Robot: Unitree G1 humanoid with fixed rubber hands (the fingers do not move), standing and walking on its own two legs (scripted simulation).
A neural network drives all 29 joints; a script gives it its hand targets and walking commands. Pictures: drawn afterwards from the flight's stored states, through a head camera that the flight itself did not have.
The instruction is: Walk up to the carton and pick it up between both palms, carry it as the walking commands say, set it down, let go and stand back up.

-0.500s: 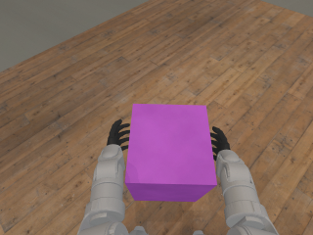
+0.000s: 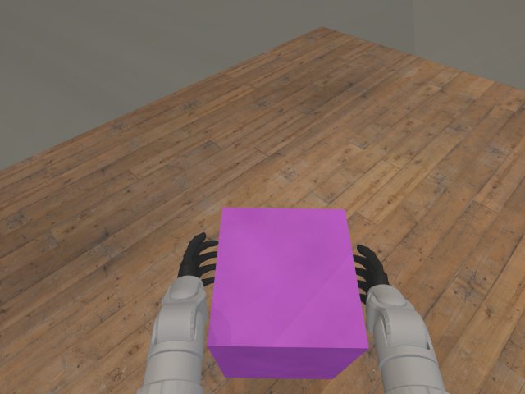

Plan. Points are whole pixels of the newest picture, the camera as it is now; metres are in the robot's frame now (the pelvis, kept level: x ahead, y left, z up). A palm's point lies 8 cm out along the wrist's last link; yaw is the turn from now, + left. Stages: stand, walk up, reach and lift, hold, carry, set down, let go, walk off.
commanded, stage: reach and lift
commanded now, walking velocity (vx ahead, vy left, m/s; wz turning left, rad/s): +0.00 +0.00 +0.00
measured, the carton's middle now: (281, 298) +0.32 +0.01 -0.06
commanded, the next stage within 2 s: hold in 1.46 s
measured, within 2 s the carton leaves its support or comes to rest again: neither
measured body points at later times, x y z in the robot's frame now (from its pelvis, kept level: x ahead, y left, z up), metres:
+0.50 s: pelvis -0.02 +0.00 +0.00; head -0.06 -0.01 +0.45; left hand +0.30 +0.15 +0.06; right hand +0.30 -0.14 +0.04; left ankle +0.03 +0.14 -0.74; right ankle +0.00 -0.13 -0.74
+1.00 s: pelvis +0.00 +0.00 +0.01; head -0.02 +0.00 +0.46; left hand +0.31 +0.15 +0.05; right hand +0.30 -0.14 +0.03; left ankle +0.03 +0.14 -0.74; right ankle +0.00 -0.13 -0.74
